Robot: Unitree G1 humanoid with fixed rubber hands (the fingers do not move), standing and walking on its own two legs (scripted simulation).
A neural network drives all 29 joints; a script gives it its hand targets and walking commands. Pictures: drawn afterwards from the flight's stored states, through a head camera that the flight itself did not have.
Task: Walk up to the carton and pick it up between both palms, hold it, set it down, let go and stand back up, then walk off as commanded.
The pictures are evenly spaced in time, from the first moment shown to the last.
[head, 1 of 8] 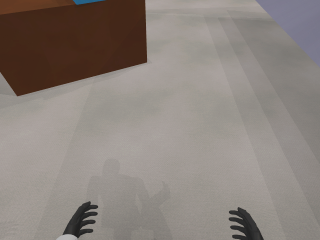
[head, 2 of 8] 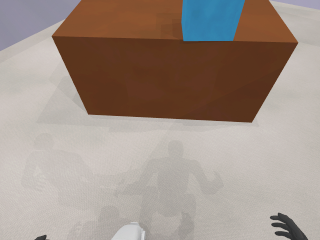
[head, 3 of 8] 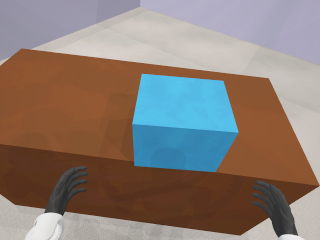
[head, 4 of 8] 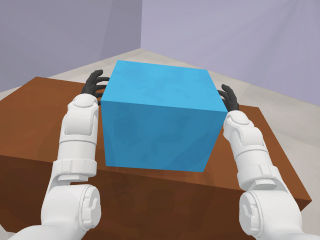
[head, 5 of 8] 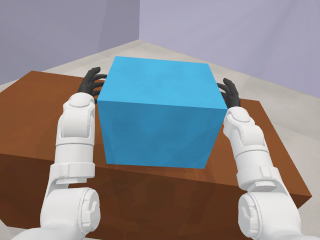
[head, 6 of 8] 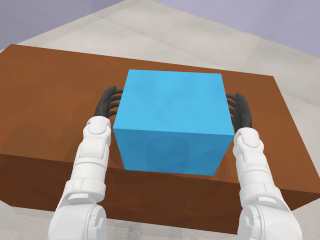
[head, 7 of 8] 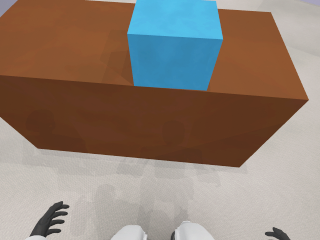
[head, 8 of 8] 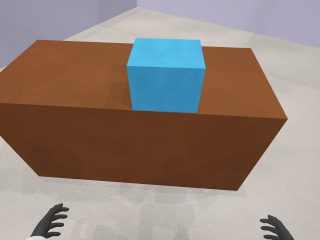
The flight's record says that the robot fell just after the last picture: no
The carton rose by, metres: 0.17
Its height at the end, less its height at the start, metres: +0.00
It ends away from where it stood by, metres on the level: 0.02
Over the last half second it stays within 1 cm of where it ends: yes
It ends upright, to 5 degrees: yes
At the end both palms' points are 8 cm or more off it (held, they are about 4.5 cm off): yes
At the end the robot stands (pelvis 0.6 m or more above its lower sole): yes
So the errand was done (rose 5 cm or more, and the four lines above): yes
